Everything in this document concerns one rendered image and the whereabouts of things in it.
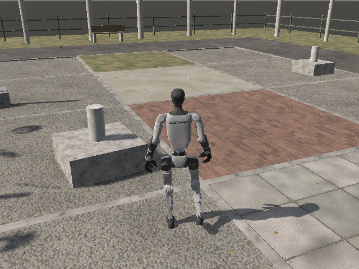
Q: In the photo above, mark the left robot foot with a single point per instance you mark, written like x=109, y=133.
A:
x=170, y=223

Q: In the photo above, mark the left robot thigh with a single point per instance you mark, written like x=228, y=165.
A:
x=166, y=167

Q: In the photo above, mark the robot right upper arm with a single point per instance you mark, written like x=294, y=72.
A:
x=199, y=127

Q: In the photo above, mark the robot left upper arm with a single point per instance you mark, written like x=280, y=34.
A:
x=161, y=118

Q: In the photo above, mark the right robot hand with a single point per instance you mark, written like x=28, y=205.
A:
x=204, y=155

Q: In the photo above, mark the left robot hand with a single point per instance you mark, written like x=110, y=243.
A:
x=147, y=163

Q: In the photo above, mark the left robot forearm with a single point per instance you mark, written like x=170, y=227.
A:
x=151, y=150

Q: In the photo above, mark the right robot forearm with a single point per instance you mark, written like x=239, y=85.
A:
x=205, y=146

